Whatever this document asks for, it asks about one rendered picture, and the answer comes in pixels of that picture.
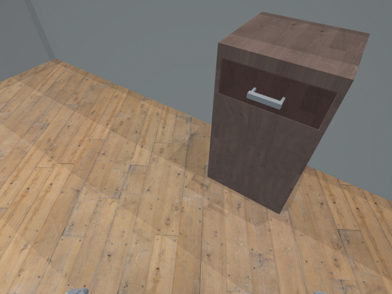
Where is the drawer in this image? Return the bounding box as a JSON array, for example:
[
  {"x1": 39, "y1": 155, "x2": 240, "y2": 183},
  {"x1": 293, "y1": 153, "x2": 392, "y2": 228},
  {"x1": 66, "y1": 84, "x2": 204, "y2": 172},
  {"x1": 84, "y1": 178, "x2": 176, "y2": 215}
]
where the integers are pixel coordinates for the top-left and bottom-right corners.
[{"x1": 219, "y1": 58, "x2": 337, "y2": 129}]

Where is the cabinet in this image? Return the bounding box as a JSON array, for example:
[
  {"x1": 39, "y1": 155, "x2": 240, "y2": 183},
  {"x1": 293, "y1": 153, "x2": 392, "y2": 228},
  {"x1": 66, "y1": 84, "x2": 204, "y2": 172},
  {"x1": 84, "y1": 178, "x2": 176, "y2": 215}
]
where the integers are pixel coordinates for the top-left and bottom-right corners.
[{"x1": 208, "y1": 12, "x2": 370, "y2": 214}]

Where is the handle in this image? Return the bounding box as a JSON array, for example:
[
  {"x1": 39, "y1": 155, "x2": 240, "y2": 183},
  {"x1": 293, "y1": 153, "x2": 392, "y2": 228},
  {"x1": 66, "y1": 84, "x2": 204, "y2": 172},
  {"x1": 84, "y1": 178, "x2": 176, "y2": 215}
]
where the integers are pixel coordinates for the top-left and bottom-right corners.
[{"x1": 246, "y1": 88, "x2": 285, "y2": 110}]

